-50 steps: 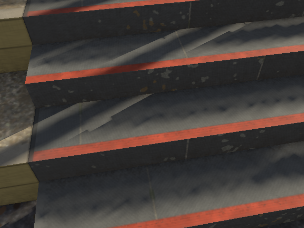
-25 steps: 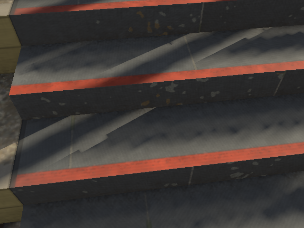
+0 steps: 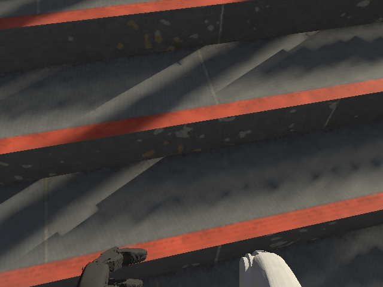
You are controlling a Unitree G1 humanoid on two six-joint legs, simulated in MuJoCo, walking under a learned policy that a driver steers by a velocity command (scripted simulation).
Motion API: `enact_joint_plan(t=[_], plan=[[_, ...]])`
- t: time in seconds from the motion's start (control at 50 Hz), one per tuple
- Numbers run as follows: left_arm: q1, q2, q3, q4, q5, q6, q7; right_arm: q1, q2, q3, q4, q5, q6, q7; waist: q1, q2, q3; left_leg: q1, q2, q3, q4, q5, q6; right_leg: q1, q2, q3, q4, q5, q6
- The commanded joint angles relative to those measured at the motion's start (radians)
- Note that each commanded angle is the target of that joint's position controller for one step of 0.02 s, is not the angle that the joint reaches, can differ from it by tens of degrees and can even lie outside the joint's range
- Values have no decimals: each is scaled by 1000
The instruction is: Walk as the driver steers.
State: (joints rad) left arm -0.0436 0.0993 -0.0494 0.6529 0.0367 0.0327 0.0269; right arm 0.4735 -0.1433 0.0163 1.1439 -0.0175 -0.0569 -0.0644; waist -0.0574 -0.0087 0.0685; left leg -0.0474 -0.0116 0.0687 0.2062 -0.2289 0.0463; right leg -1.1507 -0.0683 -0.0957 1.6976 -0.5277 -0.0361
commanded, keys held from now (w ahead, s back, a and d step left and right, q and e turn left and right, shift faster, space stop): no key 1.00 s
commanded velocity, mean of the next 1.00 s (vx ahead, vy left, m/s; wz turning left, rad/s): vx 0.02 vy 0.00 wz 0.00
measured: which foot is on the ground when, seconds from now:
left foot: down 0.00-0.12, up 0.14-0.62, down 0.64-1.00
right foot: up 0.00-0.06, down 0.08-1.00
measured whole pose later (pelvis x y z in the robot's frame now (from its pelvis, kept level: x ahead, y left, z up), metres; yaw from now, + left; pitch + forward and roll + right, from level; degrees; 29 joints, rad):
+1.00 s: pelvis +0.19 -0.04 +0.14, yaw +1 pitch +0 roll +0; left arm 0.34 0.14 -0.01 1.04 0.01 0.00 0.05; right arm 0.39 -0.11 0.02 1.03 -0.02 -0.01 -0.06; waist 0.01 0.01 -0.02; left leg -0.12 0.00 0.04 0.39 -0.26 0.02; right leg -0.17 0.03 -0.14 0.38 -0.22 -0.07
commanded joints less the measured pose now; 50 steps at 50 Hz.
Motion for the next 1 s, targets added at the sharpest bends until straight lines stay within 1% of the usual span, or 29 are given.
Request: enact_joint_plan(t=[0.02,0.04,0.06,0.08,0.1,0.12,0.14,0.16,0.18,0.2,0.22,0.26,0.3,0.34,0.36,0.4,0.44,0.46,0.5,0.54,0.58,0.62,0.64,0.66,0.68,0.7,0.76,0.88,1.0], plan=[[-26,-20,-27,-121,-30,8,3,50,-157,-33,-32,8,26,-5,36,123,-134,41,224,-85,-119,787,157,318,11,-51,-429,60,-29],[31,12,-11,-79,-42,14,7,40,-166,-34,-53,1,31,10,40,91,-175,29,196,-38,-48,1028,155,471,79,-134,-513,39,-34],[141,41,8,-40,-48,4,7,52,-213,-40,-64,7,25,29,83,180,-259,81,233,-38,82,1464,153,613,139,-155,-528,44,-56],[332,68,21,13,-45,-13,4,8,-246,-56,-67,27,14,52,188,214,-345,99,248,6,283,1586,102,789,126,-88,-675,240,-97],[399,109,45,59,-46,-29,9,29,-225,-56,-97,52,-10,76,204,148,-430,-114,187,-8,482,1384,37,1011,44,148,-728,310,-166],[492,212,76,92,-10,-20,16,3,-207,-57,-142,60,-16,98,245,-125,-487,-282,33,11,798,603,-21,1114,-197,559,-998,560,-298],[383,219,81,89,-3,-1,29,-18,-152,-62,-129,8,9,112,194,-181,-515,-265,-56,-138,1182,-71,-24,939,-260,859,-1270,399,-365],[186,229,89,74,-18,-1,24,-10,-63,-56,-166,-26,42,103,76,-106,-318,-384,-36,-244,1405,-99,-26,728,-285,802,-1307,179,-345],[79,170,77,76,-27,-3,21,-72,-49,-57,-223,-43,76,75,25,-27,-145,-446,4,-192,1444,-85,-17,551,-250,680,-1293,-28,-278],[63,117,64,120,-29,-15,19,-108,-30,-53,-270,-52,96,39,-6,8,11,-514,8,-175,1435,-111,-5,420,-205,558,-1277,-90,-208],[82,92,58,156,-19,-27,16,-92,-37,-56,-290,-49,102,12,-31,3,47,-551,-3,-169,1439,-96,2,401,-158,455,-1262,-58,-172],[145,78,60,209,-6,-56,6,-33,-44,-59,-281,-36,99,-3,-39,-30,7,-607,-41,-160,1487,-4,21,474,-120,314,-1225,112,-158],[204,90,65,250,-8,-71,0,-54,-23,-51,-314,-25,78,-6,-45,-51,-42,-682,-21,-214,1427,48,13,599,-111,270,-1243,222,-138],[250,102,69,270,-12,-80,5,-79,-37,-55,-323,-27,74,-5,-24,-43,-71,-717,-25,-210,1381,72,-15,686,-109,242,-1263,296,-146],[235,69,56,253,-12,-77,22,-108,-25,-53,-331,-22,76,-1,-13,-25,-95,-688,-6,-230,1303,81,-41,701,-125,239,-1282,324,-153],[249,129,67,235,-15,-60,44,-153,-63,-62,-344,-14,95,4,25,-51,-104,-679,14,-164,1131,-9,-89,798,-135,240,-1359,287,-202],[283,146,71,222,-8,-58,52,-193,-67,-64,-343,-7,106,5,65,-38,-131,-644,45,-168,1006,-38,-111,894,-170,287,-1404,287,-219],[292,144,73,220,-9,-59,48,-163,-74,-66,-321,1,109,10,68,-38,-145,-593,56,-129,890,-62,-105,916,-156,255,-1427,282,-192],[322,133,74,239,4,-55,40,-106,-35,-57,-277,-8,119,8,65,-109,-144,-441,55,-71,781,-118,-85,889,-134,217,-1422,218,-163],[345,133,78,247,14,-57,25,-101,-37,-58,-265,-15,120,7,77,-95,-98,-357,41,-45,668,-159,-64,848,-141,220,-1437,182,-160],[358,143,81,263,12,-53,15,-93,-21,-51,-248,-7,112,7,82,-89,-55,-294,21,-16,515,-187,-48,850,-151,228,-1423,192,-164],[364,158,85,279,-9,-33,19,-53,10,-38,-224,-2,92,2,60,-64,-14,-184,-3,8,213,-74,-24,844,-121,199,-1378,233,-145],[397,157,87,294,-15,-31,18,-44,-5,-35,-217,-13,80,-3,67,-36,-9,-108,26,-46,146,8,-15,813,-115,195,-1362,264,-114],[399,130,78,294,-26,-33,10,-24,-28,-34,-215,-19,67,-6,70,7,-45,-30,98,-126,100,57,-7,789,-97,179,-1335,272,-79],[429,76,68,295,-49,-36,4,-59,-46,-31,-206,-19,61,-7,118,173,-10,-152,136,-186,153,56,24,822,-27,113,-1375,270,-41],[406,101,68,312,-39,-39,5,-67,-19,-23,-205,-14,51,3,103,134,-12,-205,147,-194,120,44,28,913,-26,100,-1359,308,-27],[408,127,72,340,-22,-39,8,-47,-49,-25,-188,-7,40,2,85,72,-8,-185,120,-145,120,93,10,972,-31,100,-1381,381,-36],[424,105,56,362,-26,-39,18,-4,-38,-18,-147,-2,41,0,74,18,-14,-153,124,-132,118,125,13,985,-38,93,-1392,399,-36],[453,103,44,377,-28,-43,32,1,-39,-11,-121,-1,43,-3,68,11,-23,-144,126,-122,117,168,13,1015,-46,92,-1381,484,-37]])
